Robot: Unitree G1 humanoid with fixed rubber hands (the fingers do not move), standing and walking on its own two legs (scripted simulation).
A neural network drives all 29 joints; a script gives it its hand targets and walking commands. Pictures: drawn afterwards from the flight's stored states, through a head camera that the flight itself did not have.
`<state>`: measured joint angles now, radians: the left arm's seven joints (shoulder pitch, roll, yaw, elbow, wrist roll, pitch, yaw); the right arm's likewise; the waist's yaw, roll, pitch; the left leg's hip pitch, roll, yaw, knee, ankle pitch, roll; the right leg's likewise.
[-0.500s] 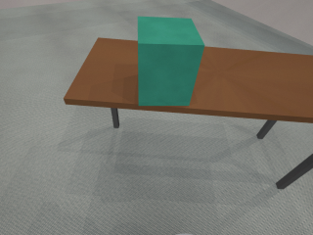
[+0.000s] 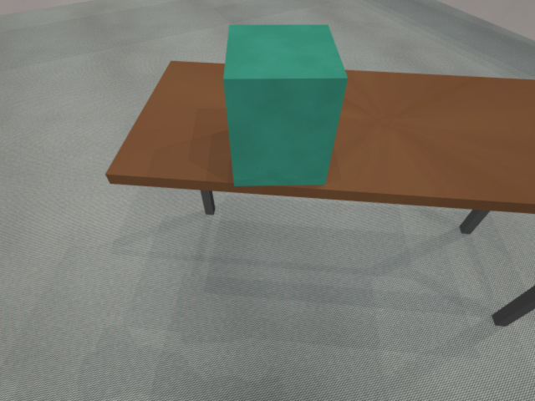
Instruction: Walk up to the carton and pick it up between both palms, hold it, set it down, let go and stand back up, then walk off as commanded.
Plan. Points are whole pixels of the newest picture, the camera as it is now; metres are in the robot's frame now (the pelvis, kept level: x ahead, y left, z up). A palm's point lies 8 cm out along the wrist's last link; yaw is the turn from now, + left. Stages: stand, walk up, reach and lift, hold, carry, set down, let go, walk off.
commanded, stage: walk off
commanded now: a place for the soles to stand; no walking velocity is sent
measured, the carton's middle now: (279, 108) +0.65 -0.01 +0.08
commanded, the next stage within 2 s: stand in 0.68 s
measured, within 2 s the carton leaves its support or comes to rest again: neither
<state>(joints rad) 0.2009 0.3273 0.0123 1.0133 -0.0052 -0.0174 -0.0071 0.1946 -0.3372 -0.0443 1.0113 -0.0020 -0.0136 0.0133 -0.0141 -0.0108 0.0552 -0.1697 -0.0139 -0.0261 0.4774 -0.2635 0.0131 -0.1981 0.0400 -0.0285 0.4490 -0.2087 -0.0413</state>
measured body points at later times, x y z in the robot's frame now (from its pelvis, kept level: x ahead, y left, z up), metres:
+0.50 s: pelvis +0.02 +0.02 +0.00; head +0.02 +0.02 +0.45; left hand +0.16 +0.30 -0.12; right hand +0.09 -0.28 -0.12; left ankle +0.00 +0.11 -0.74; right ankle +0.02 -0.09 -0.74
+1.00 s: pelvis +0.02 +0.00 +0.01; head +0.03 +0.00 +0.46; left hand +0.11 +0.29 -0.12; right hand +0.08 -0.29 -0.13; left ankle +0.00 +0.11 -0.74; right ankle +0.02 -0.09 -0.74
